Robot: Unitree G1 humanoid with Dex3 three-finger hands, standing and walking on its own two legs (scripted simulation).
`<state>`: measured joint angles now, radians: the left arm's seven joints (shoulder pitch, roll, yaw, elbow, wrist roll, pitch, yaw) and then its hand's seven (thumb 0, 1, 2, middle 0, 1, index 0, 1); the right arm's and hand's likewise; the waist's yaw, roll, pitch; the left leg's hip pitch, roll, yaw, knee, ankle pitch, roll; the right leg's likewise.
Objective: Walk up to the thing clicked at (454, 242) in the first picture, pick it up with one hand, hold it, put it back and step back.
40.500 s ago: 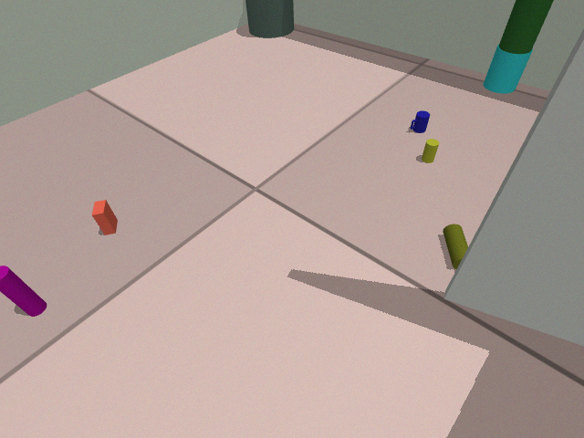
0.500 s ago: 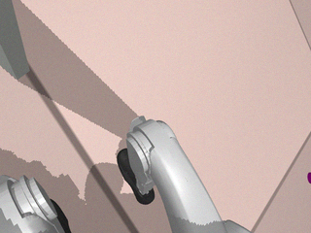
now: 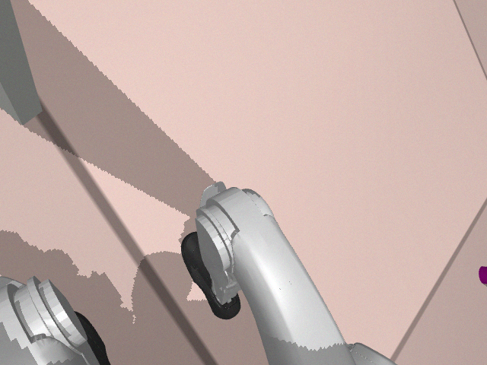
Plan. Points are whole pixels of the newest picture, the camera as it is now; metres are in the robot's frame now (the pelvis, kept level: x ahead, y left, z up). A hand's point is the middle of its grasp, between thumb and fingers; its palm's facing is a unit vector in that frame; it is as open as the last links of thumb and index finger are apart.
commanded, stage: close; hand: left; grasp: from above
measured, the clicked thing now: out of the picture +0.46 +0.34 -0.29
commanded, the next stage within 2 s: settle in 0.44 s
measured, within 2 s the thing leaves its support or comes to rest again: leaves its support in 0.90 s
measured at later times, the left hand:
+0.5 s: hand out of the picture +0.43 +0.34 -0.25, palm faces -0.23 -0.35 -0.91, open 10.3 cm
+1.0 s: hand out of the picture +0.45 +0.34 -0.22, palm faces -0.18 -0.38 -0.91, open 10.2 cm
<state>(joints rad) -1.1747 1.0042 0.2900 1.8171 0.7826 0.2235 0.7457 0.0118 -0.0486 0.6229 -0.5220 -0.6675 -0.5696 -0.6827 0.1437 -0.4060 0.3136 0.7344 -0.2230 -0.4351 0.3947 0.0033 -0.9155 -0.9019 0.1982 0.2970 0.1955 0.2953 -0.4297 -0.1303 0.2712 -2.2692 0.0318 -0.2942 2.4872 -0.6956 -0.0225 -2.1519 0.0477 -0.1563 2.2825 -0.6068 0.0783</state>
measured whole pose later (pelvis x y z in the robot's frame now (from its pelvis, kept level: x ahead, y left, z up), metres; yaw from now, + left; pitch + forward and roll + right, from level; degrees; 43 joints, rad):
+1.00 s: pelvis +0.00 +0.00 +0.01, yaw +1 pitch +29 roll -14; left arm -1.13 0.88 0.27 1.63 0.81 0.25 0.64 -0.01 0.00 0.38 -0.69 -0.50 -0.73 -0.50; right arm 0.19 -0.38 0.24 0.76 -0.20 -0.39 0.39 0.00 -0.92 -0.90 0.20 0.30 0.20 0.30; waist -0.38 -0.08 0.18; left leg -2.29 0.03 -0.26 2.45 -0.69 -0.02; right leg -2.18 0.03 -0.14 2.26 -0.62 0.06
